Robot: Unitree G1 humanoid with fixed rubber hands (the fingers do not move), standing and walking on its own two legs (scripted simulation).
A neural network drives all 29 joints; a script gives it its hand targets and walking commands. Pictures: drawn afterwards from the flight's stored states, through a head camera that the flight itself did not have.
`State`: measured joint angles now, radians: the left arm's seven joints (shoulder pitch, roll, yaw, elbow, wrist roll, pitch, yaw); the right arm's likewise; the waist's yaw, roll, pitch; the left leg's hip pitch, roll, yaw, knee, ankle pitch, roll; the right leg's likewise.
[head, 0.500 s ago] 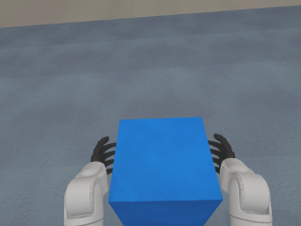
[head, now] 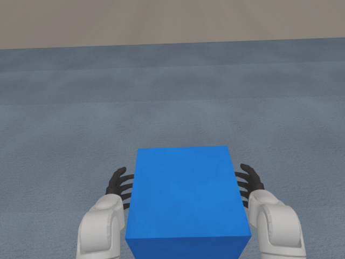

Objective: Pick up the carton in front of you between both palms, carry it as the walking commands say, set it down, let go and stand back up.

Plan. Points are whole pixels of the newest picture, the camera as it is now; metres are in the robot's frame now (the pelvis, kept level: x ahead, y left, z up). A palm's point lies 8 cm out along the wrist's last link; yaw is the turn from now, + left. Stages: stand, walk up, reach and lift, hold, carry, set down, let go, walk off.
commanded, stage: carry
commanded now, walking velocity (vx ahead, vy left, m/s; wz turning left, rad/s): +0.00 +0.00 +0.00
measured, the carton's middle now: (184, 212) +0.27 +0.00 -0.01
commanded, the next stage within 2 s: hold in 1.54 s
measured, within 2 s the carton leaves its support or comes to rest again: neither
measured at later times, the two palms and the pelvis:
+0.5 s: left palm (115, 218) +0.24 +0.15 +0.04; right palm (254, 215) +0.24 -0.15 +0.04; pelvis -0.05 +0.00 +0.00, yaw +0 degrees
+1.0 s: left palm (110, 225) +0.22 +0.16 +0.04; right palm (255, 223) +0.22 -0.14 +0.04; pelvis -0.06 +0.01 +0.00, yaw +0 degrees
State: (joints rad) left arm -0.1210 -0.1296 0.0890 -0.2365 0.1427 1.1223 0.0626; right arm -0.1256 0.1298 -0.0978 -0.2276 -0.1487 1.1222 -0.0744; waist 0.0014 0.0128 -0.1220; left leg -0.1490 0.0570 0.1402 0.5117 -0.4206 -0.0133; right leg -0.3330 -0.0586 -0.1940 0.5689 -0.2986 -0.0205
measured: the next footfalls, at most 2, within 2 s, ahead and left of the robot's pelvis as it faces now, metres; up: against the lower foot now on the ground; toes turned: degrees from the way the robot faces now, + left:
none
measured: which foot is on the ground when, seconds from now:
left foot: down 0.00-1.00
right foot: down 0.00-1.00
